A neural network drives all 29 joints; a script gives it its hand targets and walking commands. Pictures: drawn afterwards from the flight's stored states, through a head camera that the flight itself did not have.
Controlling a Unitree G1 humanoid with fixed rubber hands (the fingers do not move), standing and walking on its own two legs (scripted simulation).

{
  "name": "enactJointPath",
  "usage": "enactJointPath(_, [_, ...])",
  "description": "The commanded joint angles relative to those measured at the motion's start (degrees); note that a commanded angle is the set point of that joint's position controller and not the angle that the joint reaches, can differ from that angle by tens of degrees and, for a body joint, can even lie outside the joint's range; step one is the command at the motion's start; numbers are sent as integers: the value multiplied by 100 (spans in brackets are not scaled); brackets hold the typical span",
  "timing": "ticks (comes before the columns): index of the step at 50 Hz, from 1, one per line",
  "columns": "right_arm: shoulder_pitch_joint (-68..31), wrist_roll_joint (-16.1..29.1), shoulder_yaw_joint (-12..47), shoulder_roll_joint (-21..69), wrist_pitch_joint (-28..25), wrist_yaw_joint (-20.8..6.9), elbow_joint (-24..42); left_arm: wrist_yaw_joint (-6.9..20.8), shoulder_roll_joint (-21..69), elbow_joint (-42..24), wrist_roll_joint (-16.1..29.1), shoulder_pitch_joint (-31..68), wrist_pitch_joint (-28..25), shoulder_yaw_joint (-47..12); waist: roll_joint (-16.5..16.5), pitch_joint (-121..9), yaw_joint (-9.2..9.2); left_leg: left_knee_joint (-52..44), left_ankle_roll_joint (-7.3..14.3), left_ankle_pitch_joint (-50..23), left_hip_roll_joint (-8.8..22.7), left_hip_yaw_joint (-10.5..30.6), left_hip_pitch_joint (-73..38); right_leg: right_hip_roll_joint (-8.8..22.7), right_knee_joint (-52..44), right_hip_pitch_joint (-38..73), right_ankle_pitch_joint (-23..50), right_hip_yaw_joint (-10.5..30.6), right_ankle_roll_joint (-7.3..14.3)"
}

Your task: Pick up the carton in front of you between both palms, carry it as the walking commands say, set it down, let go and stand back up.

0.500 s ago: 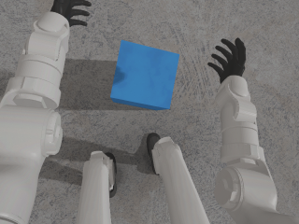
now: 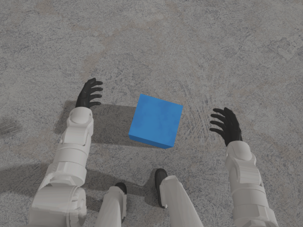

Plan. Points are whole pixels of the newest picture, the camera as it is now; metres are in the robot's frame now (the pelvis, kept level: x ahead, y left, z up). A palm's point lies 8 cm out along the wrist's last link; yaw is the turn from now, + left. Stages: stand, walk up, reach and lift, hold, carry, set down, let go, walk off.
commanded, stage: let go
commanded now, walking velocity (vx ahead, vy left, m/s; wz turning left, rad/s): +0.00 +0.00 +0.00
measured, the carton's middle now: (153, 124) +0.45 -0.10 -0.57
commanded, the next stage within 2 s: stand in 1.12 s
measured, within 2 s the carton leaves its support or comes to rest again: neither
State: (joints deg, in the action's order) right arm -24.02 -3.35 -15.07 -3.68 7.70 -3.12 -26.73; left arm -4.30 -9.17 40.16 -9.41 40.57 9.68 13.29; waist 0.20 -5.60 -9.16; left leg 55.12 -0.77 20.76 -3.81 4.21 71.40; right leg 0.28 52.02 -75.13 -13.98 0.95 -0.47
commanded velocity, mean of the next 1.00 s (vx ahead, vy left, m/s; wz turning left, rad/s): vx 0.00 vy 0.00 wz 0.00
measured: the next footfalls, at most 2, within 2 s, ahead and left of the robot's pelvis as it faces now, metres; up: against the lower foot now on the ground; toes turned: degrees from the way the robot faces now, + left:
none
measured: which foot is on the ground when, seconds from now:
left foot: down 0.00-1.00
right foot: down 0.00-1.00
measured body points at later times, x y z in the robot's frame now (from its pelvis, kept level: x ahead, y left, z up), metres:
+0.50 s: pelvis +0.07 -0.01 +0.07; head +0.16 +0.00 +0.51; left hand +0.33 +0.19 -0.02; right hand +0.23 -0.25 +0.00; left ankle +0.02 +0.12 -0.66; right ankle +0.07 -0.12 -0.66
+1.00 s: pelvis +0.07 +0.01 +0.08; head +0.07 +0.01 +0.53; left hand +0.25 +0.23 +0.01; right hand +0.23 -0.24 +0.01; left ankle +0.02 +0.12 -0.66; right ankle +0.07 -0.12 -0.66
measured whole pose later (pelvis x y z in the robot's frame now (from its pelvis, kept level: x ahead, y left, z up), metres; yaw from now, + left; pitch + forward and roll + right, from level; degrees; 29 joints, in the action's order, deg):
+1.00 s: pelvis +0.07 +0.01 +0.08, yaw -3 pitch -3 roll -1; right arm 12.1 -0.7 -1.8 -13.6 11.5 -1.4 -22.7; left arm 1.2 -11.8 27.0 0.9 -13.3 4.7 0.9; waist 1.4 3.1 -0.3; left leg 27.8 1.0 19.8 -1.3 2.5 4.8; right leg -1.2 27.4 -10.2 -14.0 3.0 -0.8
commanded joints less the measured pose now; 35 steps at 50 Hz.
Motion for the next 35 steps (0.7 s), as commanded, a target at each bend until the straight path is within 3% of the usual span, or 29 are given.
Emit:
enactJointPath(1, [202,79,277,-886,-189,-236,675,-235,-216,-1167,101,417,-244,-23,552,-3870,-85,-1114,-71,-748,-107,-276,-2364,-265,-405,3973,1421,-393,-110])
enactJointPath(6, [1327,257,806,-1024,-347,-340,626,-217,-209,-1256,335,-840,-512,-217,199,-2840,-50,-1575,-8,-216,-59,-342,-2350,-179,-954,5100,1262,-129,-101])
enactJointPath(14, [2830,585,1337,-1172,-597,-202,1104,32,-462,-1130,516,-2675,-889,-408,-223,-1838,200,-2174,63,-504,-47,-419,-3123,-90,-1531,6658,2313,163,-197])
enactJointPath(22, [3471,690,1430,-1321,-660,-96,1152,221,-523,-1324,582,-3908,-1015,-564,41,-1019,553,-2735,-11,-1461,45,-315,-4493,-139,-2003,7109,2881,166,-206])
enactJointPath(30, [3774,520,1192,-1440,-620,-66,739,523,-595,-1745,797,-4939,-918,-829,212,-444,766,-3216,-127,-2633,185,-265,-5708,-338,-2552,7328,2638,43,-111])
enactJointPath(35, [3774,368,1072,-1478,-498,-56,642,700,-638,-1979,941,-5128,-765,-1013,114,43,797,-3427,-117,-2650,264,-208,-5988,-418,-2763,7302,2096,-25,-63])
